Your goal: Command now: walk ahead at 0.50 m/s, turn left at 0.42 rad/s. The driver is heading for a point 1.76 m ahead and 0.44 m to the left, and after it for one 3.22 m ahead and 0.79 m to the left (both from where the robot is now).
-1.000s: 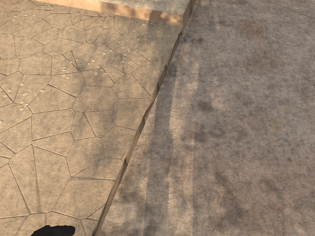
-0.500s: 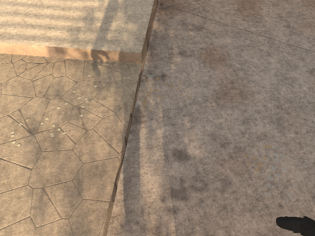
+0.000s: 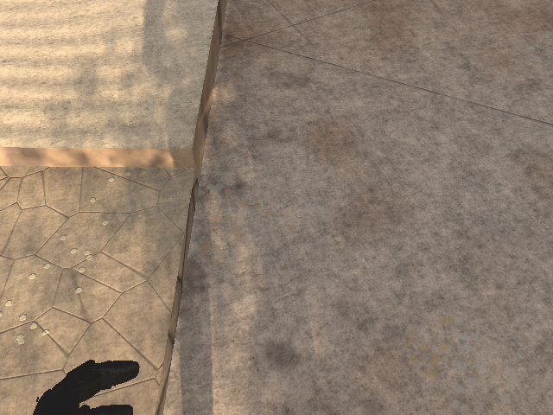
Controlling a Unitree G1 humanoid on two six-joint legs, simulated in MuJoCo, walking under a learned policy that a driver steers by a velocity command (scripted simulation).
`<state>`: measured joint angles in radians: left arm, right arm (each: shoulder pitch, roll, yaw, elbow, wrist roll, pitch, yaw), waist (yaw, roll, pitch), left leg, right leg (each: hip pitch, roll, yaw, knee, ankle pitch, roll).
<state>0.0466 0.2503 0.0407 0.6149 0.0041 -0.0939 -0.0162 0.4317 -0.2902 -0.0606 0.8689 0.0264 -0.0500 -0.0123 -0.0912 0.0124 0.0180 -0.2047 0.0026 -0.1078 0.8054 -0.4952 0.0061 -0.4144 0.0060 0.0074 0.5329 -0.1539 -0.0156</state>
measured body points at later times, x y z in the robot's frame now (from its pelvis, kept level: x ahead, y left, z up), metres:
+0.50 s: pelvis +0.24 +0.07 -0.01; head +0.27 +0.09 +0.43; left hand +0.20 +0.35 -0.15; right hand +0.49 -0.13 -0.10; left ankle +0.30 +0.16 -0.73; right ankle +0.11 -0.11 -0.65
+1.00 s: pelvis +0.48 +0.12 +0.00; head +0.51 +0.12 +0.45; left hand +0.51 +0.42 -0.10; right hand +0.63 -0.11 -0.14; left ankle +0.31 +0.16 -0.69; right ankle +0.60 +0.09 -0.73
